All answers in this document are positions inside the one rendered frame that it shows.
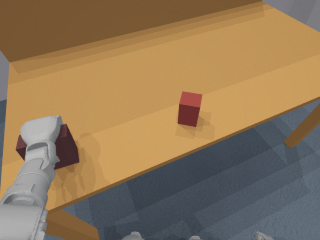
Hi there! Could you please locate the robot left forearm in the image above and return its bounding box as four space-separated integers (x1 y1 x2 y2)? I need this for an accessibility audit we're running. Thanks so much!
0 139 57 209

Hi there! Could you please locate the robot left hand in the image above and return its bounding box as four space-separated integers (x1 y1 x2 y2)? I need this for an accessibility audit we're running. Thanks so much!
20 115 63 163

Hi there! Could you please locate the sponge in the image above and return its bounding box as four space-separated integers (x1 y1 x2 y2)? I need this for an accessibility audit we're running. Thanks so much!
15 124 80 170

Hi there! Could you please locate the robot left shin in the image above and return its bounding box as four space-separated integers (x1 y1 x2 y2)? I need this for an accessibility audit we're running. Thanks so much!
130 231 141 237

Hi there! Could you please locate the table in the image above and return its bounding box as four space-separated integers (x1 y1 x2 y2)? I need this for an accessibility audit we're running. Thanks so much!
0 0 320 240

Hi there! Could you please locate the left robot upper arm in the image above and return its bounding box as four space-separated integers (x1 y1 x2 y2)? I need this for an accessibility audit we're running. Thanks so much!
0 203 48 240

